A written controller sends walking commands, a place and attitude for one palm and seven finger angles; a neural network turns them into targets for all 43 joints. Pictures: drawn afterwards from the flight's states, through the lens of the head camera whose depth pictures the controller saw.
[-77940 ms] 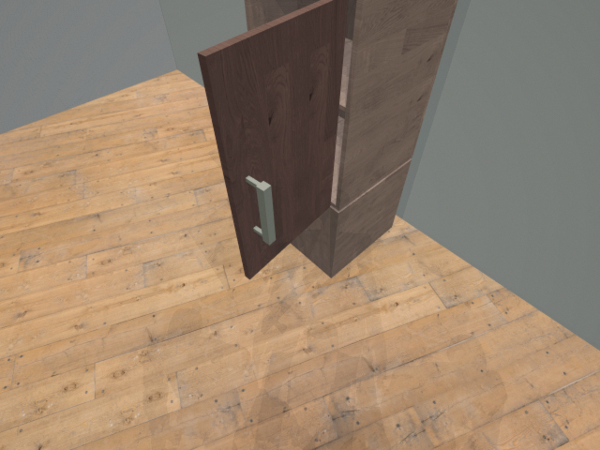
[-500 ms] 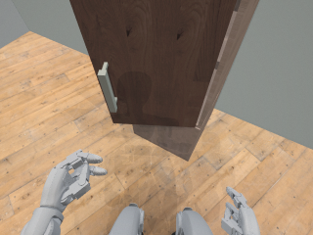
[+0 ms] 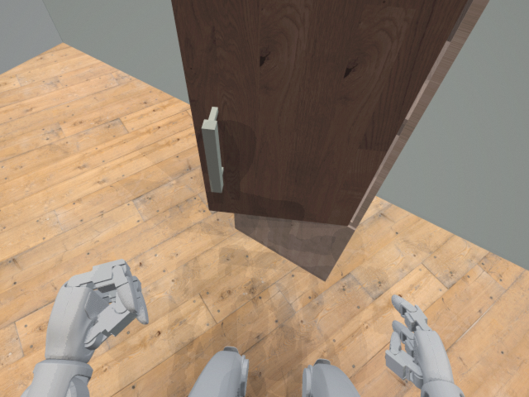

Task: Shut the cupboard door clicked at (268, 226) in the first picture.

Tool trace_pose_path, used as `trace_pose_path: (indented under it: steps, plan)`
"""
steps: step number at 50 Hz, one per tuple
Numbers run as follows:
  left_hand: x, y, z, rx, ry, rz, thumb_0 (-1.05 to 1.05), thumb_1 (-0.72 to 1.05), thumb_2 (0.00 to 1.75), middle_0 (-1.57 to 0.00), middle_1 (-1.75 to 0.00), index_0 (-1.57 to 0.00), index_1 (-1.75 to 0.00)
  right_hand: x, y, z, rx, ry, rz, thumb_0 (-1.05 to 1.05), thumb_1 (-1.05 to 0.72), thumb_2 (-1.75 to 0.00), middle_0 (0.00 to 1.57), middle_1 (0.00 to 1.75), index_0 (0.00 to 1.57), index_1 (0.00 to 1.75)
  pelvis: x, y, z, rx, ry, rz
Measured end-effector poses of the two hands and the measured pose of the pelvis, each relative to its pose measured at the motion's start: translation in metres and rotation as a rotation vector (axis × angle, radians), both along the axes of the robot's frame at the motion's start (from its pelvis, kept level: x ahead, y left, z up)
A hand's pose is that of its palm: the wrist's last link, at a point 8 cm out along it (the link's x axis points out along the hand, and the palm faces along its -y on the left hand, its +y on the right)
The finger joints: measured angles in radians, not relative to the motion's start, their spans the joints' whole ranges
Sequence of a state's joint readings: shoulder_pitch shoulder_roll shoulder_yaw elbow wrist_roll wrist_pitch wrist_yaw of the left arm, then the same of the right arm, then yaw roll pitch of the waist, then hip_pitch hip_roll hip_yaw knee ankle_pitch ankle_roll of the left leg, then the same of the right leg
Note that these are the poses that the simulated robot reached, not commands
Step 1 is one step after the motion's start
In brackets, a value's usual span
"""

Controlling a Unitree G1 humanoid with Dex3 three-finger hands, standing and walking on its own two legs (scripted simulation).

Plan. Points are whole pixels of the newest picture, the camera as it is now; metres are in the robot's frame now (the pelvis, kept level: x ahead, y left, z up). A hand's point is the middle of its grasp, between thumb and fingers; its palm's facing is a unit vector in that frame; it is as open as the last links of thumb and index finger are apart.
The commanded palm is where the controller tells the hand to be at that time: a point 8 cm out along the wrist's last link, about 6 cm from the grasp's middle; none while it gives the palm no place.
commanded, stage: raise the hand and make a fist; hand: left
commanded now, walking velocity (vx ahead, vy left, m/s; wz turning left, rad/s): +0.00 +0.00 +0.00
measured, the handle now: (215, 152) +0.52 +0.14 +0.02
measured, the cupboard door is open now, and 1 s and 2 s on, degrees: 26 26 26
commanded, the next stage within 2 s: bring the fist close to the handle in 0.62 s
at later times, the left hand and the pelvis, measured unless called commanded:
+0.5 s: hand (148, 306) +0.23 +0.18 +0.04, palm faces -0.02 -1.00 -0.03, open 3.1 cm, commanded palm +0.21 +0.23 +0.04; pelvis +0.00 -0.01 +0.00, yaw -1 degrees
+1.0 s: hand (177, 280) +0.27 +0.15 +0.03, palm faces -0.04 -1.00 -0.03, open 3.1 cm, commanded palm +0.26 +0.21 +0.04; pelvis +0.00 -0.03 -0.01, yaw +0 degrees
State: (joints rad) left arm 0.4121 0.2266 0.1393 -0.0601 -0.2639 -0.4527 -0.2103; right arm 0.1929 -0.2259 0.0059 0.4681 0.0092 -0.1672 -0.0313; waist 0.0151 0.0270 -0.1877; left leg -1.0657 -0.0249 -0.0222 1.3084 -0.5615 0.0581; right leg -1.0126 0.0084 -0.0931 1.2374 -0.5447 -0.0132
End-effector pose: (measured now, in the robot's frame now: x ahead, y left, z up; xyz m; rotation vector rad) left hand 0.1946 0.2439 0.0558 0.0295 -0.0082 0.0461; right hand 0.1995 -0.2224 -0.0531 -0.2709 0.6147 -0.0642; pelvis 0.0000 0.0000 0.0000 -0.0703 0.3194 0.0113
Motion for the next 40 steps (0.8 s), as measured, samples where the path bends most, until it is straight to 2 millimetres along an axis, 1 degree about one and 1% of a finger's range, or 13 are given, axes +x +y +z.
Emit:
trace_pose_path:
  steps: [4, 6, 8, 12, 14, 16, 21, 23, 29, 31, 36, 38, 40]
  plan:
    - [0.001, -0.008, -0.022, -0.019, 0.105, -0.073, 0.01, 0.91, 0.90, -1.26, -1.45, -1.25, -1.45, 0.002, 0.007, 0.001, 0.004, 0.001, 0.019, 0.01, -0.90, -0.90, 0.20, 0.30, 0.20, 0.30, 0.000, 0.001, 0.000, -0.003, 0.001, 0.002]
    - [0.002, -0.009, -0.027, -0.026, 0.124, -0.089, 0.01, 0.91, 0.90, -1.27, -1.47, -1.27, -1.46, 0.000, 0.007, 0.000, -0.002, 0.009, 0.019, 0.01, -0.90, -0.90, 0.20, 0.30, 0.20, 0.30, 0.000, 0.001, -0.001, -0.005, 0.003, 0.000]
    - [0.004, -0.006, -0.023, -0.024, 0.099, -0.079, 0.02, 0.91, 0.90, -1.28, -1.48, -1.28, -1.47, -0.004, 0.006, -0.002, -0.009, 0.022, 0.014, 0.01, -0.90, -0.90, 0.20, 0.30, 0.20, 0.30, 0.000, 0.000, -0.001, -0.006, 0.005, -0.002]
    - [0.009, 0.004, -0.002, 0.010, -0.008, -0.030, 0.02, 0.90, 0.90, -1.29, -1.49, -1.29, -1.49, -0.012, 0.001, -0.008, -0.015, 0.058, 0.006, 0.01, -0.90, -0.90, 0.20, 0.30, 0.20, 0.30, 0.001, 0.000, -0.002, -0.009, 0.007, 0.000]
    - [0.011, 0.006, 0.003, 0.020, -0.026, -0.023, 0.02, 0.90, 0.90, -1.30, -1.49, -1.29, -1.49, -0.017, -0.002, -0.012, -0.010, 0.077, -0.002, 0.01, -0.90, -0.90, 0.20, 0.30, 0.20, 0.30, 0.002, 0.000, -0.002, -0.009, 0.008, 0.000]
    - [0.013, 0.004, -0.001, 0.017, 0.004, -0.036, 0.01, 0.91, 0.90, -1.30, -1.50, -1.29, -1.49, -0.021, -0.005, -0.015, -0.002, 0.091, -0.014, 0.01, -0.90, -0.90, 0.20, 0.30, 0.20, 0.30, 0.002, -0.001, -0.002, -0.007, 0.010, -0.001]
    - [0.012, -0.009, -0.022, -0.015, 0.127, -0.089, 0.01, 0.91, 0.90, -1.30, -1.50, -1.30, -1.49, -0.029, -0.014, -0.016, -0.003, 0.102, -0.048, 0.01, -0.90, -0.90, 0.20, 0.30, 0.20, 0.30, 0.003, -0.003, -0.001, 0.003, 0.014, -0.009]
    - [0.012, -0.011, -0.021, -0.015, 0.118, -0.086, 0.02, 0.91, 0.90, -1.30, -1.50, -1.30, -1.49, -0.031, -0.018, -0.015, -0.011, 0.101, -0.057, 0.01, -0.90, -0.90, 0.20, 0.30, 0.20, 0.30, 0.003, -0.005, -0.001, 0.006, 0.014, -0.011]
    - [0.014, -0.011, 0.000, 0.018, -0.015, -0.030, 0.02, 0.90, 0.90, -1.30, -1.50, -1.30, -1.50, -0.029, -0.025, -0.017, -0.018, 0.099, -0.050, 0.01, -0.90, -0.90, 0.20, 0.30, 0.20, 0.30, 0.003, -0.011, -0.003, 0.009, 0.014, -0.008]
    - [0.015, -0.013, -0.002, 0.018, -0.005, -0.032, 0.01, 0.91, 0.90, -1.30, -1.50, -1.30, -1.50, -0.026, -0.027, -0.018, -0.010, 0.097, -0.048, 0.01, -0.90, -0.90, 0.20, 0.30, 0.20, 0.30, 0.003, -0.013, -0.004, 0.011, 0.015, -0.007]
    - [0.012, -0.024, -0.018, 0.000, 0.096, -0.075, 0.01, 0.91, 0.90, -1.30, -1.50, -1.30, -1.50, -0.021, -0.029, -0.017, 0.003, 0.082, -0.050, 0.01, -0.90, -0.90, 0.20, 0.30, 0.20, 0.30, 0.004, -0.017, -0.003, 0.017, 0.013, -0.009]
    - [0.011, -0.028, -0.017, 0.000, 0.099, -0.078, 0.02, 0.91, 0.90, -1.30, -1.50, -1.30, -1.50, -0.019, -0.030, -0.016, 0.004, 0.074, -0.050, 0.01, -0.91, -0.90, 0.20, 0.30, 0.20, 0.30, 0.004, -0.019, -0.003, 0.020, 0.011, -0.010]
    - [0.012, -0.029, -0.011, 0.010, 0.064, -0.068, 0.02, 0.90, 0.90, -1.30, -1.50, -1.30, -1.50, -0.018, -0.030, -0.015, 0.000, 0.067, -0.044, 0.01, -0.91, -0.90, 0.20, 0.30, 0.20, 0.30, 0.004, -0.021, -0.003, 0.020, 0.011, -0.009]
